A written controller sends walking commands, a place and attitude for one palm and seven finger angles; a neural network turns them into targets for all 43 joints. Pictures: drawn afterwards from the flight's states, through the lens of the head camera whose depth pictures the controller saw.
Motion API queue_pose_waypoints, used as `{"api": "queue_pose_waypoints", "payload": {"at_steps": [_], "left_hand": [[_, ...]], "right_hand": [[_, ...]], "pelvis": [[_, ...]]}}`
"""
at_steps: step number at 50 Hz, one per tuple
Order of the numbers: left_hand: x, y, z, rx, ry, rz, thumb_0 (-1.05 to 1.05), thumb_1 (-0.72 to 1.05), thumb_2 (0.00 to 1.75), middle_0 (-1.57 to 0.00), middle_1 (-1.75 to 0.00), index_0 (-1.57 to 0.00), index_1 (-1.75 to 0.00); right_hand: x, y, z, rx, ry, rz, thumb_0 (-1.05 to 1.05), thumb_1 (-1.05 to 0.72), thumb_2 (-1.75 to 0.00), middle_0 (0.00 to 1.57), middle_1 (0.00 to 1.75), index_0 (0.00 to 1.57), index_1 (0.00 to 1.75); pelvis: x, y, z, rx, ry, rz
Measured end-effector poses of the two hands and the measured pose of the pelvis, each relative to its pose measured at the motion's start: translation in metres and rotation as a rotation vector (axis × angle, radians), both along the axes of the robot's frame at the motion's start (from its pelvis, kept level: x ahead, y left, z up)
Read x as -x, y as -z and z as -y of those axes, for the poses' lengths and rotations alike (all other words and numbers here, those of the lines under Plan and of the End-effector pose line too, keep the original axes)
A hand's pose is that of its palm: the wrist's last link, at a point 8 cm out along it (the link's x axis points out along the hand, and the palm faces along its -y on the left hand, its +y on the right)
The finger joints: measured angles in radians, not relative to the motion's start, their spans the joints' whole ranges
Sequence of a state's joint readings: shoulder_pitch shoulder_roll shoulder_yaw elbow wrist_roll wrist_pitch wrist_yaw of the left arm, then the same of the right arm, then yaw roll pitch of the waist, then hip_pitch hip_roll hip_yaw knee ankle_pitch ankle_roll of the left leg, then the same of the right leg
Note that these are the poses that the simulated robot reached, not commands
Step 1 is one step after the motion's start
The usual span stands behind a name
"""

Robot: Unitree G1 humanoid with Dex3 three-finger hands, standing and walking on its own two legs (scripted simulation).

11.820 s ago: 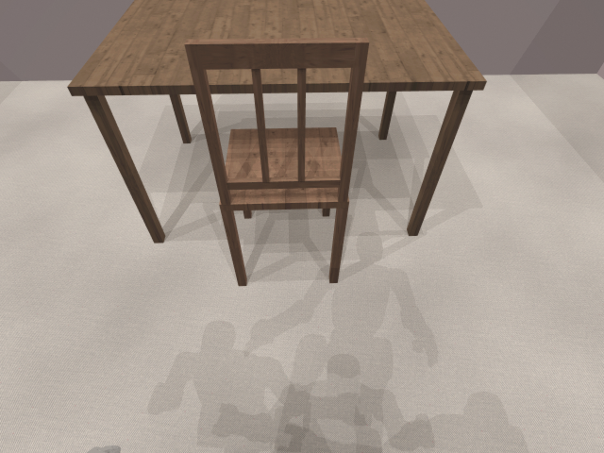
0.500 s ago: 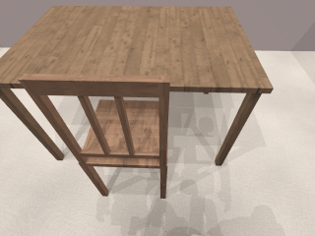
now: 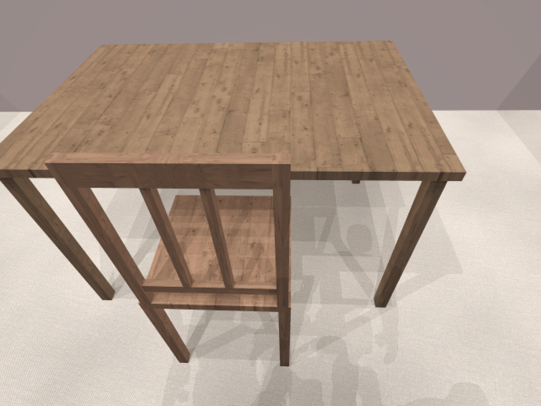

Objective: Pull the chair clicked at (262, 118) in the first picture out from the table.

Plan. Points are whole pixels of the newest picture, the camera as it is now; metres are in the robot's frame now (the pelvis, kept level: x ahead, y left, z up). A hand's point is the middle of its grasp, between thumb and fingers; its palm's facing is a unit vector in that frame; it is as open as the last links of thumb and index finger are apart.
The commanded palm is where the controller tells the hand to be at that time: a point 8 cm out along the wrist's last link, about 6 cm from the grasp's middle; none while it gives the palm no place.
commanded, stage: come to a stop and stand still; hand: left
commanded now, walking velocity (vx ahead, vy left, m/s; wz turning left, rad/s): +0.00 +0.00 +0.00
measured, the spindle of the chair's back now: (170, 242) +0.43 +0.24 -0.05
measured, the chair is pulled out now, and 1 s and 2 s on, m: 0.00 0.00 0.00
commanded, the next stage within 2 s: look again from close up in 0.74 s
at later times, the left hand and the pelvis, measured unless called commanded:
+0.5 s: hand out of the picture +0.07 +0.18 -0.16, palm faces -0.02 -0.97 -0.24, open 7.3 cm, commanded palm none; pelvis +0.03 -0.01 +0.01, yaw -1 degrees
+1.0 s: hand out of the picture +0.04 +0.16 -0.16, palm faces -0.01 -0.98 -0.21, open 7.4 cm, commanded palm none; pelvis +0.04 -0.01 +0.01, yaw -1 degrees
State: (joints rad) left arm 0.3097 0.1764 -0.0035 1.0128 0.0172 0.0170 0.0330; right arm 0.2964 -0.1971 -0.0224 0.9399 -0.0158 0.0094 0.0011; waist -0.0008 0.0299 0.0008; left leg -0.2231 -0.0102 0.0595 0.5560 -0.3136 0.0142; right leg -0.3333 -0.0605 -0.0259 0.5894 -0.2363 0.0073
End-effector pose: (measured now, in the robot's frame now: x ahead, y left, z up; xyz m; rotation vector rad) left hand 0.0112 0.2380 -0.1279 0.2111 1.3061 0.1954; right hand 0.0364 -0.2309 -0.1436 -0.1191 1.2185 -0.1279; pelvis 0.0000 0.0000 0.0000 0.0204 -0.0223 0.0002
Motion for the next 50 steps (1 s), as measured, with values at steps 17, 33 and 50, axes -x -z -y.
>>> {"api": "queue_pose_waypoints", "payload": {"at_steps": [17,33,50], "left_hand": [[-0.044,-0.005,0.009,0.02,0.037,0.011,0.01,0.91,0.9,-0.2,-0.3,-0.2,-0.3],[-0.051,0.0,0.018,0.031,0.035,-0.014,0.01,0.92,0.9,-0.2,-0.3,-0.2,-0.3],[-0.03,0.004,0.028,0.058,0.016,-0.06,0.01,0.91,0.9,-0.2,-0.3,-0.2,-0.3]], "right_hand": [[0.023,0.003,-0.014,-0.033,0.023,-0.154,0.01,-0.91,-0.9,0.2,0.3,0.2,0.29],[0.001,-0.002,-0.004,-0.01,0.036,-0.144,0.01,-0.91,-0.9,0.2,0.3,0.19,0.29],[0.01,-0.005,-0.004,-0.007,0.041,-0.17,0.01,-0.91,-0.9,0.2,0.3,0.19,0.29]], "pelvis": [[-0.023,-0.007,0.001,-0.001,0.015,-0.007],[-0.037,-0.009,0.01,0.006,0.022,-0.001],[-0.037,-0.011,0.013,0.011,0.021,0.002]]}}
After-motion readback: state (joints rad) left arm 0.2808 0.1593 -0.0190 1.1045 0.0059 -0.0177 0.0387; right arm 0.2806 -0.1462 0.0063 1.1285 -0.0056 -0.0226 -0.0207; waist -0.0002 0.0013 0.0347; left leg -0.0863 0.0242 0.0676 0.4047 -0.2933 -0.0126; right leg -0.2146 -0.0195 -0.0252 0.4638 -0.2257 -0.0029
